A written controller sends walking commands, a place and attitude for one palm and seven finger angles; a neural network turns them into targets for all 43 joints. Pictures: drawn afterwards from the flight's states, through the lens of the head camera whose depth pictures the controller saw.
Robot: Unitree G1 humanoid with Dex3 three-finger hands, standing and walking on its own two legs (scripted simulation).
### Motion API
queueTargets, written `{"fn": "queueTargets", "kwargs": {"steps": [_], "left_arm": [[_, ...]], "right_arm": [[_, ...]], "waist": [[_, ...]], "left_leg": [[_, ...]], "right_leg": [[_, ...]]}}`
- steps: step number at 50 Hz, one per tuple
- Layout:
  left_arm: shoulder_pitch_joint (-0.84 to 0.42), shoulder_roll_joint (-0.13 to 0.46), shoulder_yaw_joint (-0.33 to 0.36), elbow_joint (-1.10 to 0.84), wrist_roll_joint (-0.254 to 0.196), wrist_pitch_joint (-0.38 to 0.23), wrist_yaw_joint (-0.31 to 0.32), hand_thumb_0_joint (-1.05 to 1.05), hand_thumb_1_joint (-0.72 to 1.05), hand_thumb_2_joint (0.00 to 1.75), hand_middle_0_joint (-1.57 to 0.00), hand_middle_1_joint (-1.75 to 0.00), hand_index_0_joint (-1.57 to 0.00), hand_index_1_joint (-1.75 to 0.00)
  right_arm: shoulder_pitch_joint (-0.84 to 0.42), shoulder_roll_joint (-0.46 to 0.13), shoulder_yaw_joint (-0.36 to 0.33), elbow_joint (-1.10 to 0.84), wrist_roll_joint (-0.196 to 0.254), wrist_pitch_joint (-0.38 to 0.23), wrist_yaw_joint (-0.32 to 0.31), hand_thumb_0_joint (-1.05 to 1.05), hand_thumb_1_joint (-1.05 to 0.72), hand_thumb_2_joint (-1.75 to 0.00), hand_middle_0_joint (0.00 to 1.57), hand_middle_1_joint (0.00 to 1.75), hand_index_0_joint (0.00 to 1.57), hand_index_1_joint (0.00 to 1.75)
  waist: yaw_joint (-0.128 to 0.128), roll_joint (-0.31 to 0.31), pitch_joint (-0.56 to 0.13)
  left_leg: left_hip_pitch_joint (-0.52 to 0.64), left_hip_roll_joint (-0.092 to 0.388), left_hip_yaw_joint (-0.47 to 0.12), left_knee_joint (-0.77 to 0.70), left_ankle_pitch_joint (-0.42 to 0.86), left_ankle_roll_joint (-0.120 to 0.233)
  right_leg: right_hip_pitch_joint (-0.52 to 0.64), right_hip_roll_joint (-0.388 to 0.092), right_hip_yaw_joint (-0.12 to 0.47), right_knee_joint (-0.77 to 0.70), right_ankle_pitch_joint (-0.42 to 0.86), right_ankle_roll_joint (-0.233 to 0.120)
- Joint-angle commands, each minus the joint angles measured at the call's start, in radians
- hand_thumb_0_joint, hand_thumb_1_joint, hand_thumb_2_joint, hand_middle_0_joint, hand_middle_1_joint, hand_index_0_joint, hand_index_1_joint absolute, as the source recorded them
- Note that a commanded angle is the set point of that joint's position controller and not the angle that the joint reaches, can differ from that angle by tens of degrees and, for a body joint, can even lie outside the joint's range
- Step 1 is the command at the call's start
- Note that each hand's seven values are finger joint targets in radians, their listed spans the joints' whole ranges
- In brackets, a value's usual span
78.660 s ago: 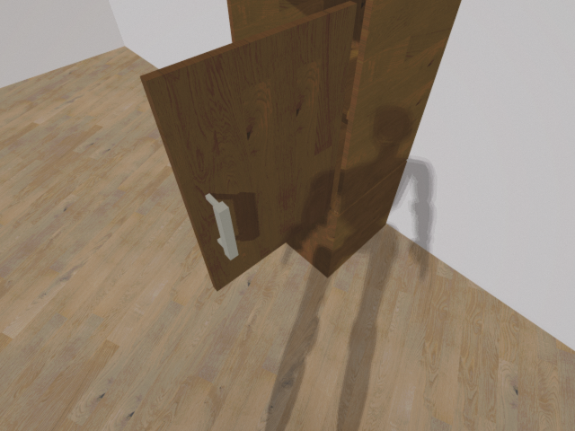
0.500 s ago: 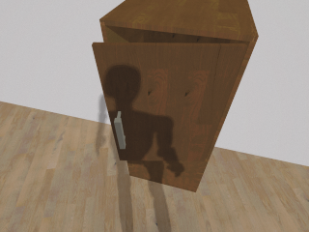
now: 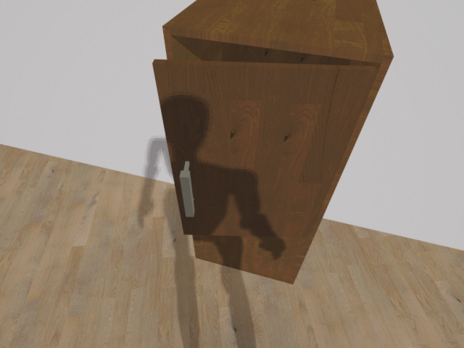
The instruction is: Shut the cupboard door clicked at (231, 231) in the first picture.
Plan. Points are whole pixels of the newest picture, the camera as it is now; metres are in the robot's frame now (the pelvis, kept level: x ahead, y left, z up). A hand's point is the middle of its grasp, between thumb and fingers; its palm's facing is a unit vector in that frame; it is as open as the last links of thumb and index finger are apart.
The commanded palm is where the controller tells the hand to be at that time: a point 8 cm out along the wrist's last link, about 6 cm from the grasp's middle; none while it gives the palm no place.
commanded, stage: shuffle to correct the standing spot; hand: left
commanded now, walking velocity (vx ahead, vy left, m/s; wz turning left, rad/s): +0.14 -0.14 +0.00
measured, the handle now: (188, 189) +0.51 +0.14 -0.09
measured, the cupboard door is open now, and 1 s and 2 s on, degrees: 15 15 15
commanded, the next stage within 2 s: come to a stop and stand still in 0.24 s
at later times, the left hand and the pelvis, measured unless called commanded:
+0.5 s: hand out of the picture +0.00 +0.10 -0.19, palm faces +0.06 -0.99 -0.11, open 7.4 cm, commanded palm none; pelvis +0.07 -0.03 -0.01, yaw -1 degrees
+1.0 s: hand out of the picture +0.08 +0.18 -0.17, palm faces +0.00 -0.97 -0.26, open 7.4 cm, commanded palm none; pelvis +0.01 -0.02 -0.01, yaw -1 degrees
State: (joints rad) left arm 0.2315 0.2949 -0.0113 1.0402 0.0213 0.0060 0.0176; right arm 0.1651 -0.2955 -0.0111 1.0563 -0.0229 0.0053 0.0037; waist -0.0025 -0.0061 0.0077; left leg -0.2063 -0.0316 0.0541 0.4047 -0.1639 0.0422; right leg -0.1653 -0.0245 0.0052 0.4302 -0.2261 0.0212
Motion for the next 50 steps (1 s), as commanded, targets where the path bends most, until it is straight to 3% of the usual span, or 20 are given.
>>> {"fn": "queueTargets", "kwargs": {"steps": [1,7,11,14,16,18,20,22,24,25,27,30,35,36,37,38,40,43,46,50], "left_arm": [[0.071,0.053,0.012,-0.024,0.005,0.004,0.001,0.00,0.90,0.90,-0.20,-0.30,-0.20,-0.30],[0.148,0.007,0.025,-0.019,0.010,0.008,-0.010,0.00,0.90,0.90,-0.20,-0.30,-0.20,-0.30],[0.209,-0.021,0.037,-0.009,0.006,0.000,-0.009,0.00,0.90,0.90,-0.20,-0.30,-0.20,-0.30],[0.264,-0.006,0.053,0.015,0.002,-0.009,0.003,0.00,0.90,0.90,-0.20,-0.30,-0.20,-0.30],[0.285,-0.019,0.061,0.022,0.003,-0.012,0.009,0.00,0.90,0.90,-0.20,-0.30,-0.20,-0.30],[0.269,-0.036,0.064,0.022,0.007,-0.012,0.015,0.00,0.90,0.90,-0.20,-0.30,-0.20,-0.30],[0.217,-0.060,0.056,0.021,-0.001,-0.010,0.021,0.00,0.90,0.90,-0.20,-0.30,-0.20,-0.30],[0.236,-0.116,0.043,0.025,-0.003,-0.014,0.025,0.00,0.90,0.90,-0.20,-0.30,-0.20,-0.30],[0.233,-0.124,0.038,0.032,-0.004,-0.005,0.039,0.00,0.90,0.90,-0.20,-0.30,-0.20,-0.30],[0.236,-0.113,0.036,0.036,-0.006,-0.005,0.043,0.00,0.90,0.90,-0.20,-0.30,-0.20,-0.30],[0.231,-0.102,0.037,0.028,-0.007,-0.007,0.046,0.00,0.90,0.90,-0.20,-0.30,-0.20,-0.30],[0.214,-0.072,0.050,-0.004,-0.003,-0.007,0.048,0.00,0.90,0.90,-0.20,-0.30,-0.20,-0.30],[0.161,-0.061,0.045,-0.039,-0.004,-0.006,0.044,0.00,0.90,0.90,-0.20,-0.30,-0.20,-0.30],[0.197,-0.012,0.049,-0.035,0.006,-0.028,0.074,0.00,0.90,0.90,-0.20,-0.30,-0.20,-0.30],[0.164,0.024,0.059,-0.063,0.008,-0.047,0.073,0.00,0.90,0.90,-0.20,-0.30,-0.20,-0.30],[0.147,0.025,0.053,-0.083,0.000,-0.053,0.066,0.00,0.90,0.90,-0.20,-0.30,-0.20,-0.30],[0.108,0.005,0.041,-0.118,-0.006,-0.046,0.054,0.00,0.90,0.90,-0.20,-0.30,-0.20,-0.30],[0.090,-0.003,0.031,-0.130,-0.005,-0.028,0.044,0.00,0.90,0.90,-0.20,-0.30,-0.20,-0.30],[0.060,0.008,0.024,-0.139,-0.005,-0.016,0.032,0.00,0.90,0.90,-0.20,-0.30,-0.20,-0.30],[0.068,0.023,0.028,-0.154,-0.001,-0.011,0.024,0.00,0.90,0.90,-0.20,-0.30,-0.20,-0.30]], "right_arm": [[0.017,-0.108,-0.019,-0.037,0.002,-0.004,-0.011,0.00,-0.90,-0.90,0.20,0.30,0.20,0.30],[0.083,-0.089,-0.043,-0.015,0.005,-0.004,-0.028,0.00,-0.90,-0.90,0.20,0.30,0.20,0.30],[0.117,-0.026,-0.045,-0.007,0.008,-0.013,-0.038,0.00,-0.90,-0.90,0.20,0.30,0.20,0.30],[0.125,0.056,-0.032,-0.005,0.009,-0.023,-0.040,0.00,-0.90,-0.90,0.20,0.30,0.20,0.30],[0.098,0.076,-0.033,-0.013,0.008,-0.025,-0.043,0.00,-0.90,-0.90,0.20,0.30,0.20,0.30],[0.100,0.101,-0.032,-0.011,0.012,-0.030,-0.043,0.00,-0.90,-0.90,0.20,0.30,0.20,0.30],[0.175,0.125,-0.023,0.025,0.017,-0.034,-0.048,0.00,-0.90,-0.90,0.20,0.30,0.20,0.30],[0.249,0.072,-0.032,0.073,0.015,-0.040,-0.060,0.00,-0.90,-0.90,0.20,0.30,0.20,0.30],[0.204,0.055,-0.030,0.068,0.021,-0.029,-0.067,0.00,-0.90,-0.90,0.20,0.30,0.20,0.30],[0.184,0.064,-0.029,0.058,0.023,-0.025,-0.070,0.00,-0.90,-0.90,0.20,0.30,0.20,0.30],[0.160,0.077,-0.034,0.039,0.025,-0.022,-0.071,0.00,-0.90,-0.90,0.20,0.30,0.20,0.30],[0.144,0.065,-0.049,0.008,0.020,-0.009,-0.066,0.00,-0.90,-0.90,0.20,0.30,0.20,0.30],[0.095,0.066,-0.046,-0.023,0.014,0.000,-0.053,0.00,-0.90,-0.90,0.20,0.30,0.20,0.30],[0.044,0.000,-0.052,-0.098,0.024,-0.017,-0.044,0.00,-0.90,-0.90,0.20,0.30,0.20,0.30],[0.085,0.022,-0.042,-0.136,0.017,-0.020,-0.039,0.00,-0.90,-0.90,0.20,0.30,0.20,0.30],[0.132,0.060,-0.036,-0.119,0.013,-0.026,-0.033,0.00,-0.90,-0.90,0.20,0.30,0.20,0.30],[0.136,0.038,-0.042,-0.128,0.012,-0.023,-0.033,0.00,-0.90,-0.90,0.20,0.30,0.20,0.30],[0.090,0.018,-0.031,-0.145,0.008,-0.019,-0.032,0.00,-0.90,-0.90,0.20,0.30,0.20,0.30],[0.062,-0.002,-0.028,-0.162,0.004,-0.009,-0.019,0.00,-0.90,-0.90,0.20,0.30,0.20,0.30],[0.096,-0.019,-0.032,-0.156,-0.005,-0.004,-0.010,0.00,-0.90,-0.90,0.20,0.30,0.20,0.30]], "waist": [[0.001,0.051,0.067],[0.004,0.061,0.108],[0.009,0.007,0.094],[0.018,-0.184,0.072],[0.025,-0.154,0.086],[0.012,-0.086,0.096],[-0.028,-0.040,0.067],[-0.027,0.089,0.008],[-0.001,0.176,0.043],[0.002,0.132,0.050],[0.002,0.052,0.053],[-0.003,-0.023,-0.029],[-0.001,-0.010,-0.047],[0.006,-0.020,-0.044],[-0.029,0.022,-0.080],[-0.034,-0.065,-0.148],[-0.030,-0.026,-0.159],[-0.002,0.019,-0.001],[-0.004,-0.003,0.119],[-0.008,0.011,0.129]], "left_leg": [[-0.045,0.190,-0.204,-0.195,-0.406,-0.003],[-0.077,0.227,-0.216,-0.168,-0.417,0.032],[-0.092,0.177,-0.132,-0.035,-0.317,0.019],[-0.190,0.072,0.037,0.228,-0.204,-0.021],[-0.249,0.076,0.044,0.354,-0.294,-0.028],[-0.237,0.087,0.047,0.329,-0.305,-0.029],[-0.045,0.095,0.032,0.103,-0.085,-0.032],[0.178,0.217,-0.068,0.079,0.459,0.019],[0.134,0.260,-0.097,0.071,0.696,0.054],[0.122,0.236,-0.084,0.091,0.740,0.043],[0.119,0.192,-0.054,0.107,0.686,0.014],[0.112,0.162,-0.016,0.141,0.489,-0.005],[0.093,0.158,-0.025,0.101,0.329,-0.015],[0.099,0.178,0.011,0.273,0.366,-0.030],[0.017,0.118,0.016,0.277,0.321,-0.034],[-0.014,0.102,0.006,0.191,0.120,-0.020],[0.049,0.114,-0.019,0.133,0.180,0.002],[-0.004,0.157,-0.091,0.086,0.211,0.020],[-0.100,0.142,-0.122,-0.019,-0.163,0.015],[-0.133,0.130,-0.141,-0.076,-0.343,0.010]], "right_leg": [[-0.084,-0.030,0.014,-0.022,-0.149,-0.026],[-0.101,-0.012,-0.010,0.022,-0.129,-0.041],[-0.083,-0.042,0.069,-0.041,-0.139,-0.071],[0.019,-0.142,0.225,-0.130,-0.043,-0.144],[0.046,-0.196,0.274,-0.140,0.100,-0.218],[0.055,-0.204,0.239,-0.085,0.261,-0.237],[-0.015,-0.148,0.147,0.017,0.404,-0.169],[-0.117,-0.034,0.027,0.104,0.329,-0.060],[-0.073,-0.024,-0.002,0.066,0.150,-0.025],[-0.049,-0.034,0.006,0.044,0.226,-0.027],[-0.042,-0.058,0.024,0.036,0.424,-0.033],[-0.002,-0.099,0.053,0.066,0.632,-0.046],[0.001,-0.102,0.087,0.042,0.516,-0.061],[-0.087,-0.125,0.122,0.014,0.758,-0.014],[0.037,-0.158,0.117,0.056,1.005,-0.040],[0.111,-0.168,0.114,0.136,0.990,-0.081],[0.059,-0.122,0.085,0.167,0.726,-0.085],[-0.060,-0.065,0.066,0.069,0.247,-0.075],[-0.144,-0.048,0.093,-0.024,-0.143,-0.082],[-0.195,-0.039,0.093,-0.047,-0.309,-0.081]]}}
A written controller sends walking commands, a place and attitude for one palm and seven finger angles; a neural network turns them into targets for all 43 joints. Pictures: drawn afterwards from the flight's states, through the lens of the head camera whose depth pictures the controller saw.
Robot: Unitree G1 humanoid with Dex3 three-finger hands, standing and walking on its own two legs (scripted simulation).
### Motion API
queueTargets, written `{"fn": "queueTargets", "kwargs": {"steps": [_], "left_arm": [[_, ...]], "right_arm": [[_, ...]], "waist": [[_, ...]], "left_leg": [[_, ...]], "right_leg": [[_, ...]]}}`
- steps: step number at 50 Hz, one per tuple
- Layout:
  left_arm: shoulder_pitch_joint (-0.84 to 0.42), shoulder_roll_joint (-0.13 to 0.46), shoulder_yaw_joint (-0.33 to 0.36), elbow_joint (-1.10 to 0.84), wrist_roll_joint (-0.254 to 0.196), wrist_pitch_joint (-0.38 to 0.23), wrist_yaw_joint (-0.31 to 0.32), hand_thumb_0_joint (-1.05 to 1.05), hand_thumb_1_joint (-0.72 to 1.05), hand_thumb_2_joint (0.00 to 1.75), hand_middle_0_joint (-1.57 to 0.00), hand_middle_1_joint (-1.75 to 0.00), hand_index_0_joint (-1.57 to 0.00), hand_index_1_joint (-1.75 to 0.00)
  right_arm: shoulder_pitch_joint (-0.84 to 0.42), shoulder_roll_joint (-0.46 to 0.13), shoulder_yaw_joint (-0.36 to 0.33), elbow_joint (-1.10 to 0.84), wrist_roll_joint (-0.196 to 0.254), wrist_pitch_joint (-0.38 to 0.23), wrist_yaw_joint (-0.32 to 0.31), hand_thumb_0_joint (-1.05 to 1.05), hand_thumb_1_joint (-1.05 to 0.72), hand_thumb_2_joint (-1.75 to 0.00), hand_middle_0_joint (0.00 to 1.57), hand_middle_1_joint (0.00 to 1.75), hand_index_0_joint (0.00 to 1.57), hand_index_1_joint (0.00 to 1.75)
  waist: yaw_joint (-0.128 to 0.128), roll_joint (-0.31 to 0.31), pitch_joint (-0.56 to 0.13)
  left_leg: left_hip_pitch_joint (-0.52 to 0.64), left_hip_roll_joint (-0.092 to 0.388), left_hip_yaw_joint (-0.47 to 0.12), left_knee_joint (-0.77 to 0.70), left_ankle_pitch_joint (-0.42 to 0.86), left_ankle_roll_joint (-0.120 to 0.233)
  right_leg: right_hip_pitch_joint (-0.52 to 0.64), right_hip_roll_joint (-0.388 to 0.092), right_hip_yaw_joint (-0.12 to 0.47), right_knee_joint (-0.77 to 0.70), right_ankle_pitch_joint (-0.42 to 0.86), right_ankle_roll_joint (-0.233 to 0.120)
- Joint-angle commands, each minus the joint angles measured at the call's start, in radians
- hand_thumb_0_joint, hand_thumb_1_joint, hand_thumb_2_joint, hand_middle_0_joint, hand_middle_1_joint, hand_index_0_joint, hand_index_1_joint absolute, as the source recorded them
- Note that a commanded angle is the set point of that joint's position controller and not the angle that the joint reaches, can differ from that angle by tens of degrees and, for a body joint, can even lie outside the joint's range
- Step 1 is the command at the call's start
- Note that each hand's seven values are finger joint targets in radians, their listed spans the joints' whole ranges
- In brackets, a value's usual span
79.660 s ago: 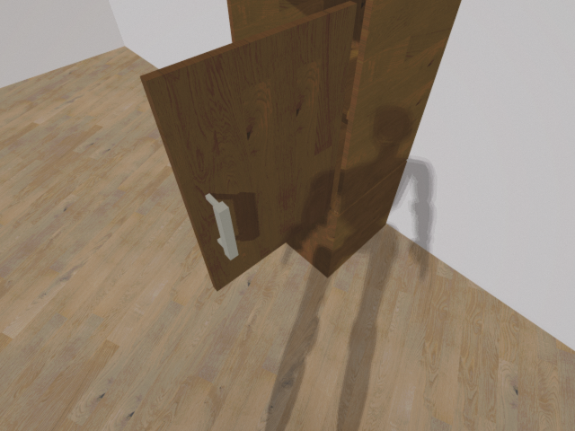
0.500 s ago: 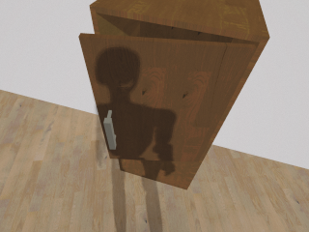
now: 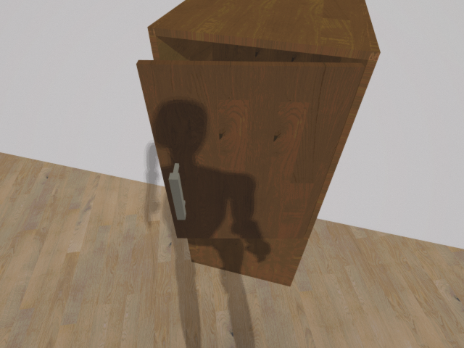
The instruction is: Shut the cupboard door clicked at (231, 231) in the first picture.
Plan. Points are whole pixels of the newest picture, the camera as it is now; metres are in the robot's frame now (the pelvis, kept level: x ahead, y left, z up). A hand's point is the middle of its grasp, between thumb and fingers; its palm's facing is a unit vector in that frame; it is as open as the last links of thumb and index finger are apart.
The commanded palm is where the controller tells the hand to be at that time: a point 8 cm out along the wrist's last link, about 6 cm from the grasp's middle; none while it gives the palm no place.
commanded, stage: come to a stop and stand still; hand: left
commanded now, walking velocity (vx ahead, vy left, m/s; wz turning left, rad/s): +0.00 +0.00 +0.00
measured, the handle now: (179, 192) +0.50 +0.17 -0.08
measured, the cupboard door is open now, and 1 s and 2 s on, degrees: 15 15 15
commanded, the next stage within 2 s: look again from close up in 0.58 s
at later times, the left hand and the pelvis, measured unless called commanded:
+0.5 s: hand out of the picture -0.08 +0.18 -0.17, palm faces +0.04 -0.99 -0.15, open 7.4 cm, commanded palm none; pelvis -0.03 +0.02 +0.00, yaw +1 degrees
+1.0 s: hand out of the picture -0.05 +0.17 -0.17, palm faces +0.05 -0.99 -0.14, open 7.4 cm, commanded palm none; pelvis -0.02 +0.01 +0.01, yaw +1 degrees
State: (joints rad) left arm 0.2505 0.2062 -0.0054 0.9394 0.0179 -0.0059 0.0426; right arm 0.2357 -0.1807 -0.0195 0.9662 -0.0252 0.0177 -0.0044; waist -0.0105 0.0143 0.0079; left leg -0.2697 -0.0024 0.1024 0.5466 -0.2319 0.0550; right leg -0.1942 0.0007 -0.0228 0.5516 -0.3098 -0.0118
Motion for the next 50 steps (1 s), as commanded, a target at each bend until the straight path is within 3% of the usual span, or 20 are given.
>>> {"fn": "queueTargets", "kwargs": {"steps": [1,8,16,21,27,31,37,41,50], "left_arm": [[0.057,0.113,0.025,-0.056,0.004,0.004,-0.003,0.00,0.90,0.90,-0.20,-0.30,-0.20,-0.30],[0.110,0.086,0.022,-0.039,0.003,-0.002,-0.005,0.00,0.90,0.90,-0.20,-0.30,-0.20,-0.30],[0.174,0.054,0.011,0.035,0.003,-0.006,-0.007,0.00,0.90,0.90,-0.20,-0.30,-0.20,-0.30],[0.222,0.028,0.007,0.083,0.006,-0.002,-0.007,0.00,0.90,0.90,-0.20,-0.30,-0.20,-0.30],[0.228,0.019,-0.001,0.110,0.005,-0.015,-0.004,0.00,0.90,0.90,-0.20,-0.30,-0.20,-0.30],[0.240,0.014,0.002,0.122,0.009,-0.009,-0.003,0.00,0.90,0.90,-0.20,-0.30,-0.20,-0.30],[0.238,0.010,-0.001,0.126,0.007,-0.017,-0.003,0.00,0.90,0.90,-0.20,-0.30,-0.20,-0.30],[0.225,0.014,0.001,0.122,0.007,-0.014,-0.003,0.00,0.90,0.90,-0.20,-0.30,-0.20,-0.30],[0.198,0.017,-0.001,0.115,0.002,-0.022,-0.002,0.00,0.90,0.90,-0.20,-0.30,-0.20,-0.30]], "right_arm": [[0.034,-0.138,-0.025,-0.067,-0.004,-0.014,0.000,0.00,-0.90,-0.90,0.20,0.30,0.20,0.30],[0.072,-0.131,-0.020,-0.047,0.000,-0.024,-0.003,0.00,-0.90,-0.90,0.20,0.30,0.20,0.30],[0.095,-0.122,-0.017,0.013,0.008,-0.028,-0.007,0.00,-0.90,-0.90,0.20,0.30,0.20,0.30],[0.086,-0.122,-0.019,0.040,0.011,-0.027,-0.010,0.00,-0.90,-0.90,0.20,0.30,0.20,0.30],[0.091,-0.100,-0.017,0.063,0.016,-0.032,-0.011,0.00,-0.90,-0.90,0.20,0.30,0.20,0.30],[0.083,-0.102,-0.022,0.070,0.014,-0.025,-0.010,0.00,-0.90,-0.90,0.20,0.30,0.20,0.30],[0.077,-0.086,-0.018,0.076,0.016,-0.031,-0.011,0.00,-0.90,-0.90,0.20,0.30,0.20,0.30],[0.082,-0.090,-0.019,0.079,0.014,-0.027,-0.009,0.00,-0.90,-0.90,0.20,0.30,0.20,0.30],[0.097,-0.075,-0.011,0.093,0.015,-0.039,-0.012,0.00,-0.90,-0.90,0.20,0.30,0.20,0.30]], "waist": [[0.002,-0.015,0.129],[0.007,-0.021,0.050],[0.013,0.015,0.074],[0.025,0.031,0.083],[0.012,-0.016,0.067],[0.014,-0.005,0.104],[0.014,-0.039,0.085],[0.009,-0.017,0.109],[0.008,-0.018,0.076]], "left_leg": [[-0.091,0.102,-0.198,-0.231,-0.314,-0.001],[-0.075,0.106,-0.210,-0.244,-0.279,0.004],[-0.086,0.122,-0.236,-0.291,-0.322,0.005],[-0.111,0.140,-0.258,-0.339,-0.380,0.011],[-0.023,0.126,-0.236,-0.300,-0.275,0.005],[-0.063,0.128,-0.245,-0.321,-0.337,0.001],[-0.027,0.116,-0.229,-0.298,-0.256,0.000],[-0.040,0.112,-0.232,-0.301,-0.290,-0.007],[-0.013,0.113,-0.213,-0.275,-0.183,-0.008]], "right_leg": [[-0.166,-0.057,0.114,-0.164,-0.246,-0.044],[-0.123,-0.055,0.110,-0.147,-0.173,-0.044],[-0.124,-0.048,0.106,-0.145,-0.149,-0.040],[-0.091,-0.032,0.072,-0.111,-0.099,-0.030],[-0.135,-0.055,0.114,-0.164,-0.087,-0.033],[-0.153,-0.044,0.108,-0.159,-0.127,-0.027],[-0.150,-0.060,0.130,-0.184,-0.092,-0.029],[-0.182,-0.058,0.135,-0.195,-0.148,-0.027],[-0.136,-0.072,0.146,-0.203,-0.049,-0.030]]}}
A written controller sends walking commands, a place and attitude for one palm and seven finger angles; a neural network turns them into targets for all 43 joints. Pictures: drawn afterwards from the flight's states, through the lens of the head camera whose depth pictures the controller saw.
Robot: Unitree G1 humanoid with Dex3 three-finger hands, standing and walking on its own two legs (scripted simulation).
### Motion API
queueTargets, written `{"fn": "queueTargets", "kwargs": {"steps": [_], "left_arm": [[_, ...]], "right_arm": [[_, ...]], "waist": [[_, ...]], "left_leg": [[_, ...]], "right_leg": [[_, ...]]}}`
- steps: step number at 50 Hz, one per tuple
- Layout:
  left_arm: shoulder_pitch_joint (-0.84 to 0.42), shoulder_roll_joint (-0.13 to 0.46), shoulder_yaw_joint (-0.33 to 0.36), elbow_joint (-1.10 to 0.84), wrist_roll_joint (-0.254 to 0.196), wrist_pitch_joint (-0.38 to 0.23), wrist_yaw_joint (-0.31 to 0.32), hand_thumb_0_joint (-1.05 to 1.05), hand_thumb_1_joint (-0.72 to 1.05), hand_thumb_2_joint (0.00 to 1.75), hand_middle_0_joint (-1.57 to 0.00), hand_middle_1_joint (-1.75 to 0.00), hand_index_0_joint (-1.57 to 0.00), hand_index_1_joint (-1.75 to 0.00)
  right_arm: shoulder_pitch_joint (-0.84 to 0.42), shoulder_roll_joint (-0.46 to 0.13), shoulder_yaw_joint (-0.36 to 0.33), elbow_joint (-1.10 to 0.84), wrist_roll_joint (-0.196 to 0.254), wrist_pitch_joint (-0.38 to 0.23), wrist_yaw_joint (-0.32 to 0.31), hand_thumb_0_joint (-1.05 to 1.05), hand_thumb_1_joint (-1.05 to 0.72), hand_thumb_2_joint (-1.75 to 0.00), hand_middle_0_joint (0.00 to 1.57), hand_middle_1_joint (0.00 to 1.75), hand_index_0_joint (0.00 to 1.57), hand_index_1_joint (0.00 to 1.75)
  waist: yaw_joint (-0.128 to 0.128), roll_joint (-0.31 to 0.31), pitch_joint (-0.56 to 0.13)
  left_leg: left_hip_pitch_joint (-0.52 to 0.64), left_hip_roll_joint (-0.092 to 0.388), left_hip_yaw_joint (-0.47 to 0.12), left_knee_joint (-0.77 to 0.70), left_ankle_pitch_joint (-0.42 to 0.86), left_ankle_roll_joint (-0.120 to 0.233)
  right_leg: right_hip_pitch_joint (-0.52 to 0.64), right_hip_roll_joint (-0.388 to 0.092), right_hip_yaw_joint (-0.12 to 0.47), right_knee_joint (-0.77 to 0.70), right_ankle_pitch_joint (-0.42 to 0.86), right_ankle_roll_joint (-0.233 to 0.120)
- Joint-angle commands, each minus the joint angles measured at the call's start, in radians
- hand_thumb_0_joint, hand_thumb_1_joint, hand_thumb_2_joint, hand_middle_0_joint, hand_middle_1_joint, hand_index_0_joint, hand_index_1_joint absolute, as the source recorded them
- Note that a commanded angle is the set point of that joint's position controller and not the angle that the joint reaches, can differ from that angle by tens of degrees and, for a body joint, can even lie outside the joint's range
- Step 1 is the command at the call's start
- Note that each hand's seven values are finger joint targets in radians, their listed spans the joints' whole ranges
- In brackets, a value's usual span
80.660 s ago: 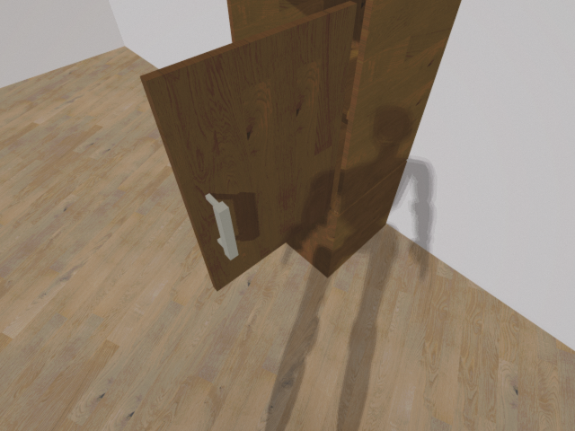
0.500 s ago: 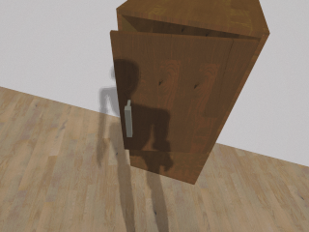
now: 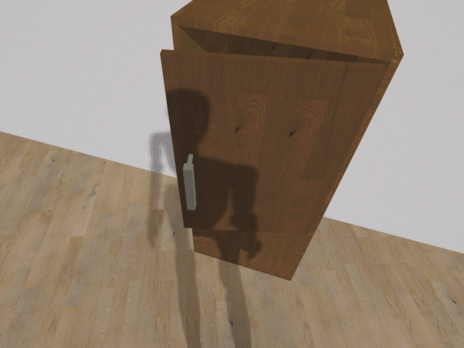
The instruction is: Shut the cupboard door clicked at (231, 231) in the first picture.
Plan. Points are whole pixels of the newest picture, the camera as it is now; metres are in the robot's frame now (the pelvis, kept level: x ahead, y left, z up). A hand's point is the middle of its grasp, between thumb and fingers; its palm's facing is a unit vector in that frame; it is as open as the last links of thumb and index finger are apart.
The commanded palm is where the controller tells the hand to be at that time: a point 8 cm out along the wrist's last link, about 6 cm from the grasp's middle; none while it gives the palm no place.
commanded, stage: look again from close up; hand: left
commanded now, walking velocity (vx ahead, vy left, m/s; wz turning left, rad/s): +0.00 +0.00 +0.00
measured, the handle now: (191, 182) +0.52 +0.14 -0.08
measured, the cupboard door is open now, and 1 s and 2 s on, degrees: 15 15 15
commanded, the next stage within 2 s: shuffle to correct the standing spot in 0.18 s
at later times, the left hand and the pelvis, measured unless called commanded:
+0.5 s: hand out of the picture +0.03 +0.14 -0.18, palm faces -0.01 -0.99 -0.15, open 7.4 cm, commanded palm none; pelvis +0.04 -0.02 +0.00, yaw -1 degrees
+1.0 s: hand out of the picture +0.07 +0.13 -0.19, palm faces +0.02 -0.98 -0.18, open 7.3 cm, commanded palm none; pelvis +0.06 -0.03 -0.01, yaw -2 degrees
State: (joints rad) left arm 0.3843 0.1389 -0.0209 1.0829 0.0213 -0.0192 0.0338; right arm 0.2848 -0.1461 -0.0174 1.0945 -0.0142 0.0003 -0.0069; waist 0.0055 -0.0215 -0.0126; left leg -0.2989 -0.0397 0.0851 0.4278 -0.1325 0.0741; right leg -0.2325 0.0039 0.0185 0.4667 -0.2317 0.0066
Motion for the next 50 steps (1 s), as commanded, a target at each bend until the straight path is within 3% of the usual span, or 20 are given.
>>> {"fn": "queueTargets", "kwargs": {"steps": [1,14,18,21,24,27,28,30,31,32,33,34,37,38,43,45,49,50], "left_arm": [[0.065,0.083,0.015,-0.028,-0.003,-0.009,0.006,0.00,0.90,0.90,-0.20,-0.30,-0.20,-0.30],[0.022,0.088,0.013,-0.029,-0.008,-0.012,0.011,0.00,0.90,0.90,-0.20,-0.30,-0.20,-0.30],[0.033,0.074,0.018,-0.022,-0.004,-0.003,0.003,0.00,0.90,0.90,-0.20,-0.30,-0.20,-0.30],[0.036,0.070,0.028,-0.032,0.004,0.006,-0.007,0.00,0.90,0.90,-0.20,-0.30,-0.20,-0.30],[0.043,0.064,0.035,-0.044,0.009,0.011,-0.016,0.00,0.90,0.90,-0.20,-0.30,-0.20,-0.30],[0.048,0.061,0.042,-0.052,0.011,0.009,-0.023,0.00,0.90,0.90,-0.20,-0.30,-0.20,-0.30],[0.056,0.062,0.046,-0.052,0.010,0.008,-0.024,0.00,0.90,0.90,-0.20,-0.30,-0.20,-0.30],[0.090,0.071,0.047,-0.037,0.004,-0.005,-0.015,0.00,0.90,0.90,-0.20,-0.30,-0.20,-0.30],[0.106,0.091,0.046,-0.027,0.001,-0.013,-0.006,0.00,0.90,0.90,-0.20,-0.30,-0.20,-0.30],[0.102,0.100,0.042,-0.015,-0.004,-0.020,0.004,0.00,0.90,0.90,-0.20,-0.30,-0.20,-0.30],[0.096,0.106,0.039,-0.014,-0.009,-0.026,0.012,0.00,0.90,0.90,-0.20,-0.30,-0.20,-0.30],[0.088,0.116,0.038,-0.015,-0.011,-0.028,0.019,0.00,0.90,0.90,-0.20,-0.30,-0.20,-0.30],[0.086,0.141,0.042,-0.028,-0.013,-0.019,0.033,0.00,0.90,0.90,-0.20,-0.30,-0.20,-0.30],[0.086,0.148,0.046,-0.034,-0.012,-0.015,0.036,0.00,0.90,0.90,-0.20,-0.30,-0.20,-0.30],[0.050,0.167,0.062,-0.067,-0.005,0.004,0.035,0.00,0.90,0.90,-0.20,-0.30,-0.20,-0.30],[0.024,0.158,0.061,-0.085,-0.004,0.011,0.031,0.00,0.90,0.90,-0.20,-0.30,-0.20,-0.30],[-0.020,0.119,0.048,-0.113,-0.004,0.014,0.026,0.00,0.90,0.90,-0.20,-0.30,-0.20,-0.30],[0.049,0.139,0.053,-0.083,-0.004,-0.010,0.057,0.00,0.90,0.90,-0.20,-0.30,-0.20,-0.30]], "right_arm": [[0.047,-0.110,-0.012,-0.033,0.004,-0.023,-0.010,0.00,-0.90,-0.90,0.20,0.30,0.20,0.30],[0.053,-0.093,-0.002,-0.007,0.008,-0.034,-0.015,0.00,-0.90,-0.90,0.20,0.30,0.20,0.30],[0.056,-0.107,-0.009,0.001,0.002,-0.029,-0.017,0.00,-0.90,-0.90,0.20,0.30,0.20,0.30],[0.051,-0.135,-0.026,-0.010,-0.002,-0.023,-0.020,0.00,-0.90,-0.90,0.20,0.30,0.20,0.30],[0.055,-0.151,-0.038,-0.024,-0.003,-0.024,-0.026,0.00,-0.90,-0.90,0.20,0.30,0.20,0.30],[0.056,-0.148,-0.044,-0.037,-0.005,-0.027,-0.032,0.00,-0.90,-0.90,0.20,0.30,0.20,0.30],[0.052,-0.146,-0.044,-0.039,-0.004,-0.030,-0.034,0.00,-0.90,-0.90,0.20,0.30,0.20,0.30],[0.026,-0.106,-0.030,-0.044,0.000,-0.037,-0.035,0.00,-0.90,-0.90,0.20,0.30,0.20,0.30],[0.019,-0.073,-0.017,-0.047,0.001,-0.041,-0.034,0.00,-0.90,-0.90,0.20,0.30,0.20,0.30],[0.018,-0.041,-0.004,-0.043,0.003,-0.038,-0.034,0.00,-0.90,-0.90,0.20,0.30,0.20,0.30],[0.024,-0.036,0.000,-0.037,0.005,-0.033,-0.034,0.00,-0.90,-0.90,0.20,0.30,0.20,0.30],[0.029,-0.039,0.000,-0.031,0.009,-0.028,-0.036,0.00,-0.90,-0.90,0.20,0.30,0.20,0.30],[0.028,-0.051,-0.009,-0.032,0.017,-0.016,-0.043,0.00,-0.90,-0.90,0.20,0.30,0.20,0.30],[0.031,-0.058,-0.012,-0.036,0.015,-0.009,-0.045,0.00,-0.90,-0.90,0.20,0.30,0.20,0.30],[0.016,-0.079,-0.029,-0.077,0.008,0.010,-0.045,0.00,-0.90,-0.90,0.20,0.30,0.20,0.30],[0.004,-0.083,-0.032,-0.091,0.007,0.013,-0.042,0.00,-0.90,-0.90,0.20,0.30,0.20,0.30],[0.000,-0.111,-0.031,-0.100,0.003,0.001,-0.039,0.00,-0.90,-0.90,0.20,0.30,0.20,0.30],[-0.102,-0.155,-0.036,-0.187,0.015,-0.012,-0.032,0.00,-0.90,-0.90,0.20,0.30,0.20,0.30]], "waist": [[-0.006,0.033,0.087],[-0.007,0.010,0.067],[-0.009,0.025,0.079],[-0.008,0.076,0.113],[-0.007,0.094,0.110],[-0.005,0.069,0.087],[-0.001,0.064,0.074],[0.015,-0.024,0.048],[0.014,-0.108,0.038],[0.002,-0.148,0.048],[-0.003,-0.127,0.037],[-0.006,-0.109,0.019],[0.000,-0.064,0.006],[-0.001,-0.050,0.004],[0.001,-0.038,-0.002],[-0.001,-0.023,-0.003],[-0.009,0.035,-0.026],[0.010,0.157,0.011]], "left_leg": [[0.025,0.152,-0.197,-0.159,-0.277,-0.027],[0.081,0.151,-0.166,-0.125,-0.094,-0.028],[0.085,0.185,-0.193,-0.150,-0.272,-0.015],[0.060,0.244,-0.265,-0.214,-0.414,0.018],[0.075,0.286,-0.292,-0.203,-0.391,0.052],[0.097,0.286,-0.261,-0.136,-0.237,0.057],[0.089,0.274,-0.235,-0.099,-0.169,0.050],[0.026,0.181,-0.109,0.037,-0.007,0.002],[-0.011,0.120,-0.035,0.110,-0.002,-0.031],[-0.033,0.093,-0.010,0.117,-0.063,-0.052],[-0.033,0.085,-0.013,0.112,-0.118,-0.063],[-0.023,0.089,-0.018,0.094,-0.121,-0.066],[0.018,0.083,0.001,0.082,-0.019,-0.066],[0.027,0.082,0.006,0.098,0.016,-0.065],[0.055,0.088,0.001,0.138,0.077,-0.062],[0.101,0.106,-0.022,0.126,0.141,-0.056],[0.213,0.183,-0.102,0.082,0.363,-0.012],[0.186,0.189,-0.051,0.273,0.389,-0.038]], "right_leg": [[-0.093,-0.074,0.102,-0.113,-0.111,-0.048],[-0.026,-0.087,0.098,-0.110,0.034,-0.047],[-0.046,-0.057,0.058,-0.071,-0.077,-0.046],[-0.091,-0.026,0.009,0.006,-0.127,-0.045],[-0.122,-0.022,-0.019,0.050,-0.120,-0.042],[-0.107,-0.028,-0.021,0.021,-0.069,-0.045],[-0.080,-0.035,-0.009,0.004,-0.034,-0.046],[0.044,-0.085,0.089,-0.064,0.155,-0.062],[0.105,-0.139,0.158,-0.089,0.359,-0.069],[0.135,-0.180,0.176,-0.083,0.622,-0.064],[0.171,-0.195,0.167,-0.054,0.848,-0.048],[0.206,-0.192,0.149,-0.023,0.980,-0.035],[0.218,-0.183,0.129,0.016,1.123,0.015],[0.213,-0.186,0.131,0.033,1.144,0.016],[0.159,-0.201,0.140,0.059,1.010,-0.029],[0.096,-0.191,0.136,0.050,0.816,-0.051],[0.001,-0.110,0.082,0.033,0.383,-0.046],[-0.062,-0.154,0.136,-0.020,0.629,-0.005]]}}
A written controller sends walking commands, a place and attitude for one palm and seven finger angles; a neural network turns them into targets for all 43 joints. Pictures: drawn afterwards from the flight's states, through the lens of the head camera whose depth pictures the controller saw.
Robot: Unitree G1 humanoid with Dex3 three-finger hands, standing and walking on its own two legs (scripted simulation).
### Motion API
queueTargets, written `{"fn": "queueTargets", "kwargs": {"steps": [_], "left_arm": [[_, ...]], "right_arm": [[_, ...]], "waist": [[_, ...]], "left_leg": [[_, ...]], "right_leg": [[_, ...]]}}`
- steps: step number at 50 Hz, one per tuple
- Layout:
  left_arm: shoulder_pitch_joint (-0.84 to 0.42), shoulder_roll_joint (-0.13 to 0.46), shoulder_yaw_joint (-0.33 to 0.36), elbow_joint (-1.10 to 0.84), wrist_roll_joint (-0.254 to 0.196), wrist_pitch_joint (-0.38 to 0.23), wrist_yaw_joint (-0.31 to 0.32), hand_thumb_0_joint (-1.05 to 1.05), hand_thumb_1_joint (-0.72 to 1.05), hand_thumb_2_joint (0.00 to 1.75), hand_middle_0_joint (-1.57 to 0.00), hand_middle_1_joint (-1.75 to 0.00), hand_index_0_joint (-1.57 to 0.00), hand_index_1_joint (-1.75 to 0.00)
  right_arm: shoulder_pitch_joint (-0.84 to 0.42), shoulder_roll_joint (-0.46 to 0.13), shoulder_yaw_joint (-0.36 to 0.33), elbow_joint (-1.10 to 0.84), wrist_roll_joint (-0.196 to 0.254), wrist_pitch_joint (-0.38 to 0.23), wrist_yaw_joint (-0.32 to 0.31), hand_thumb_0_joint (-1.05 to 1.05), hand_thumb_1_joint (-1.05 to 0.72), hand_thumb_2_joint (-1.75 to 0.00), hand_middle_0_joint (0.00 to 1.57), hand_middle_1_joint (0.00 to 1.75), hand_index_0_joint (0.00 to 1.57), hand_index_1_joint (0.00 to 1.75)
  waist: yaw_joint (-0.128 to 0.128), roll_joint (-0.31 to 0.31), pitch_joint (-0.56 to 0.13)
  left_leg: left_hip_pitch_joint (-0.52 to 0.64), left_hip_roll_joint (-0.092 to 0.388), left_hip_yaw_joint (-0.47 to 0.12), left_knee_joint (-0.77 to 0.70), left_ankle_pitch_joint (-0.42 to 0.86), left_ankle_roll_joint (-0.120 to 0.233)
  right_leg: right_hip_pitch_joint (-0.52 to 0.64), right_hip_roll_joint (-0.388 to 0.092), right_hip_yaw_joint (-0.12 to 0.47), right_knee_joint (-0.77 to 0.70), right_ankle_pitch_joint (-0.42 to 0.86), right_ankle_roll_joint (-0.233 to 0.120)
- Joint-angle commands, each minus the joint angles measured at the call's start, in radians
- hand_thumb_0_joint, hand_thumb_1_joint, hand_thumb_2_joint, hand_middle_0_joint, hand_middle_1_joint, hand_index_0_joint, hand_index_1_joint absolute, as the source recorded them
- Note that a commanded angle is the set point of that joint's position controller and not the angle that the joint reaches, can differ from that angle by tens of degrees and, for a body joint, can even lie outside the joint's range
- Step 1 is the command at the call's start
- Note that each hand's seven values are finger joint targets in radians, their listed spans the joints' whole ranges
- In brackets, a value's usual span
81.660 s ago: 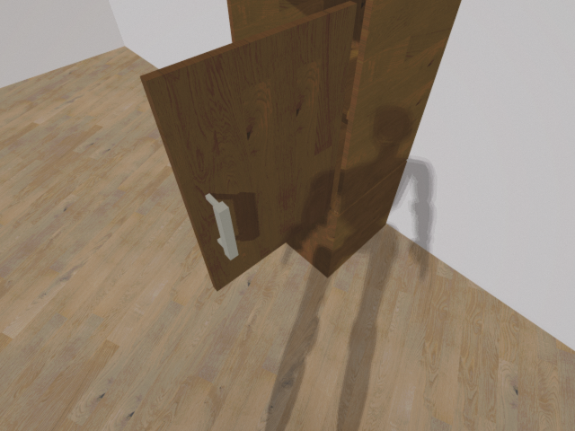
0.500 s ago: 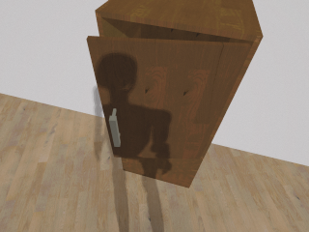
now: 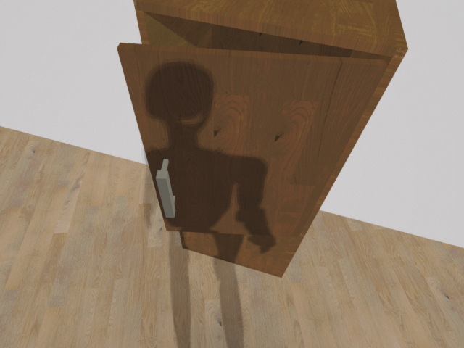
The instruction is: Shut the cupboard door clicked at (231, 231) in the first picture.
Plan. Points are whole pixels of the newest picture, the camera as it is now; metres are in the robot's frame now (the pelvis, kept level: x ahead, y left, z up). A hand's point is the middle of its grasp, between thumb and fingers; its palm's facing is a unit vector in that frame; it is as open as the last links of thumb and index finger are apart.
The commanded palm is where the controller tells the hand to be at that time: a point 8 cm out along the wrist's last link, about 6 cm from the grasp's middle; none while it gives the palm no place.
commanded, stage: come to a stop and stand still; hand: left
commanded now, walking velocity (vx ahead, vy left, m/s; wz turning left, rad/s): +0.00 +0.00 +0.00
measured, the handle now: (168, 189) +0.46 +0.19 -0.08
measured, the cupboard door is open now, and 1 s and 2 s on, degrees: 15 15 15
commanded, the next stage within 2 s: look again from close up in 0.52 s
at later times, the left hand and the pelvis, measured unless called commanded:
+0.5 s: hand out of the picture -0.02 +0.25 -0.16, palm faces -0.02 -0.97 -0.25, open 7.4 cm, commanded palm none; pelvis -0.04 +0.06 +0.00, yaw +0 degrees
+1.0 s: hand out of the picture +0.01 +0.22 -0.17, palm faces -0.03 -0.98 -0.21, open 7.4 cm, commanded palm none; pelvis -0.01 +0.04 +0.01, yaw +0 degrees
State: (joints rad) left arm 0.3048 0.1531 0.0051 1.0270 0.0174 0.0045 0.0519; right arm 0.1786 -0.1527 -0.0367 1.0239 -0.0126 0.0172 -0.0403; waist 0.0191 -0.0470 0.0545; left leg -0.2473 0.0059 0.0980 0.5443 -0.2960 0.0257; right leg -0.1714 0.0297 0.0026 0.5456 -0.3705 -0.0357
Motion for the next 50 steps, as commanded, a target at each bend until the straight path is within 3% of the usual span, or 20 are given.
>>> {"fn": "queueTargets", "kwargs": {"steps": [1,2,3,4,5,6,7,9,10,11,12,16,21,27,33,38,44,50], "left_arm": [[0.076,0.188,0.035,-0.087,0.004,-0.038,0.027,0.00,0.90,0.90,-0.20,-0.30,-0.20,-0.30],[0.031,0.176,0.031,-0.097,0.008,-0.048,0.021,0.00,0.90,0.90,-0.20,-0.30,-0.20,-0.30],[0.001,0.172,0.025,-0.113,0.007,-0.048,0.015,0.00,0.90,0.90,-0.20,-0.30,-0.20,-0.30],[-0.011,0.155,0.022,-0.122,0.003,-0.046,0.012,0.00,0.90,0.90,-0.20,-0.30,-0.20,-0.30],[-0.010,0.147,0.018,-0.123,0.001,-0.034,0.009,0.00,0.90,0.90,-0.20,-0.30,-0.20,-0.30],[0.009,0.137,0.014,-0.117,0.001,-0.022,0.008,0.00,0.90,0.90,-0.20,-0.30,-0.20,-0.30],[0.017,0.128,0.011,-0.114,0.005,-0.018,0.006,0.00,0.90,0.90,-0.20,-0.30,-0.20,-0.30],[0.017,0.127,0.007,-0.105,0.004,-0.007,-0.001,0.00,0.90,0.90,-0.20,-0.30,-0.20,-0.30],[0.013,0.129,0.005,-0.104,0.005,-0.004,-0.005,0.00,0.90,0.90,-0.20,-0.30,-0.20,-0.30],[0.011,0.131,0.005,-0.105,0.007,-0.002,-0.008,0.00,0.90,0.90,-0.20,-0.30,-0.20,-0.30],[0.006,0.137,0.005,-0.106,0.011,-0.004,-0.011,0.00,0.90,0.90,-0.20,-0.30,-0.20,-0.30],[0.008,0.150,0.006,-0.096,0.008,-0.004,-0.015,0.00,0.90,0.90,-0.20,-0.30,-0.20,-0.30],[0.007,0.162,0.003,-0.072,0.008,-0.007,-0.019,0.00,0.90,0.90,-0.20,-0.30,-0.20,-0.30],[0.012,0.170,-0.001,-0.030,0.007,-0.020,-0.021,0.00,0.90,0.90,-0.20,-0.30,-0.20,-0.30],[0.013,0.176,-0.005,0.010,0.003,-0.026,-0.020,0.00,0.90,0.90,-0.20,-0.30,-0.20,-0.30],[0.006,0.180,-0.007,0.029,0.003,-0.026,-0.019,0.00,0.90,0.90,-0.20,-0.30,-0.20,-0.30],[-0.014,0.186,-0.003,0.035,0.000,-0.027,-0.017,0.00,0.90,0.90,-0.20,-0.30,-0.20,-0.30],[-0.038,0.197,0.000,0.032,0.000,-0.026,-0.017,0.00,0.90,0.90,-0.20,-0.30,-0.20,-0.30]], "right_arm": [[0.061,-0.089,-0.012,-0.134,0.008,-0.015,0.018,0.00,-0.90,-0.90,0.20,0.30,0.20,0.30],[0.050,-0.076,-0.006,-0.139,-0.001,-0.012,0.026,0.00,-0.90,-0.90,0.20,0.30,0.20,0.30],[0.078,-0.073,-0.005,-0.147,0.000,-0.015,0.026,0.00,-0.90,-0.90,0.20,0.30,0.20,0.30],[0.098,-0.093,-0.004,-0.140,0.000,-0.021,0.026,0.00,-0.90,-0.90,0.20,0.30,0.20,0.30],[0.099,-0.118,-0.004,-0.140,-0.005,-0.029,0.025,0.00,-0.90,-0.90,0.20,0.30,0.20,0.30],[0.091,-0.136,-0.002,-0.147,-0.007,-0.032,0.023,0.00,-0.90,-0.90,0.20,0.30,0.20,0.30],[0.077,-0.145,-0.002,-0.151,-0.008,-0.037,0.022,0.00,-0.90,-0.90,0.20,0.30,0.20,0.30],[0.060,-0.160,0.001,-0.160,-0.008,-0.034,0.023,0.00,-0.90,-0.90,0.20,0.30,0.20,0.30],[0.057,-0.169,0.000,-0.162,-0.009,-0.032,0.025,0.00,-0.90,-0.90,0.20,0.30,0.20,0.30],[0.055,-0.169,-0.004,-0.160,-0.010,-0.031,0.027,0.00,-0.90,-0.90,0.20,0.30,0.20,0.30],[0.052,-0.167,-0.006,-0.157,-0.011,-0.033,0.027,0.00,-0.90,-0.90,0.20,0.30,0.20,0.30],[0.069,-0.188,-0.003,-0.137,-0.009,-0.037,0.028,0.00,-0.90,-0.90,0.20,0.30,0.20,0.30],[0.071,-0.201,-0.001,-0.102,-0.006,-0.044,0.027,0.00,-0.90,-0.90,0.20,0.30,0.20,0.30],[0.082,-0.192,0.003,-0.056,-0.001,-0.053,0.024,0.00,-0.90,-0.90,0.20,0.30,0.20,0.30],[0.083,-0.198,0.004,-0.014,0.002,-0.062,0.021,0.00,-0.90,-0.90,0.20,0.30,0.20,0.30],[0.071,-0.199,0.006,0.004,0.005,-0.063,0.017,0.00,-0.90,-0.90,0.20,0.30,0.20,0.30],[0.061,-0.199,0.009,0.018,0.003,-0.067,0.013,0.00,-0.90,-0.90,0.20,0.30,0.20,0.30],[0.042,-0.204,0.010,0.022,0.002,-0.066,0.011,0.00,-0.90,-0.90,0.20,0.30,0.20,0.30]], "waist": [[-0.031,0.061,-0.072],[-0.035,0.034,-0.085],[-0.056,0.018,-0.088],[-0.059,0.045,-0.084],[-0.044,0.120,-0.066],[-0.024,0.150,-0.042],[-0.008,0.160,-0.025],[-0.001,0.086,0.022],[-0.002,0.078,0.039],[-0.002,0.067,0.050],[0.002,0.081,0.048],[-0.005,0.045,0.005],[-0.005,0.060,0.001],[-0.010,0.034,-0.024],[-0.018,0.059,-0.034],[-0.020,0.055,-0.017],[-0.020,0.056,-0.053],[-0.016,0.051,-0.054]], "left_leg": [[-0.029,0.068,-0.075,0.120,0.093,0.001],[-0.036,0.050,-0.068,0.064,-0.026,-0.009],[0.000,0.040,-0.076,0.006,0.005,-0.006],[0.045,0.065,-0.106,-0.032,0.116,0.008],[0.044,0.107,-0.161,-0.067,0.217,0.032],[0.010,0.143,-0.216,-0.113,0.213,0.063],[-0.019,0.160,-0.237,-0.139,0.239,0.083],[-0.080,0.165,-0.272,-0.212,0.000,0.086],[-0.106,0.160,-0.280,-0.250,-0.126,0.080],[-0.122,0.155,-0.287,-0.280,-0.207,0.075],[-0.121,0.147,-0.274,-0.285,-0.200,0.073],[-0.071,0.151,-0.280,-0.317,-0.229,0.063],[-0.038,0.149,-0.271,-0.332,-0.201,0.059],[0.018,0.131,-0.231,-0.294,-0.072,0.056],[0.069,0.120,-0.194,-0.259,0.049,0.049],[0.076,0.117,-0.176,-0.237,0.105,0.046],[0.122,0.117,-0.157,-0.199,0.251,0.043],[0.133,0.118,-0.152,-0.189,0.312,0.041]], "right_leg": [[-0.039,-0.222,0.220,-0.107,0.583,-0.022],[-0.029,-0.254,0.241,-0.103,0.581,-0.071],[-0.046,-0.223,0.201,-0.076,0.517,-0.081],[-0.081,-0.170,0.159,-0.050,0.416,-0.063],[-0.101,-0.114,0.104,-0.018,0.275,-0.040],[-0.101,-0.069,0.061,-0.011,0.103,-0.019],[-0.090,-0.053,0.028,0.000,0.044,-0.009],[-0.095,-0.047,0.027,-0.008,-0.017,-0.004],[-0.100,-0.051,0.031,-0.014,-0.026,-0.005],[-0.106,-0.053,0.033,-0.018,-0.024,-0.006],[-0.101,-0.060,0.035,-0.026,-0.004,-0.009],[-0.108,-0.063,0.042,-0.042,-0.007,-0.007],[-0.113,-0.075,0.048,-0.067,0.012,-0.007],[-0.091,-0.099,0.076,-0.123,0.077,-0.011],[-0.087,-0.116,0.084,-0.141,0.129,-0.004],[-0.082,-0.122,0.090,-0.155,0.156,0.000],[-0.058,-0.126,0.089,-0.145,0.225,0.004],[-0.043,-0.129,0.087,-0.149,0.252,0.007]]}}
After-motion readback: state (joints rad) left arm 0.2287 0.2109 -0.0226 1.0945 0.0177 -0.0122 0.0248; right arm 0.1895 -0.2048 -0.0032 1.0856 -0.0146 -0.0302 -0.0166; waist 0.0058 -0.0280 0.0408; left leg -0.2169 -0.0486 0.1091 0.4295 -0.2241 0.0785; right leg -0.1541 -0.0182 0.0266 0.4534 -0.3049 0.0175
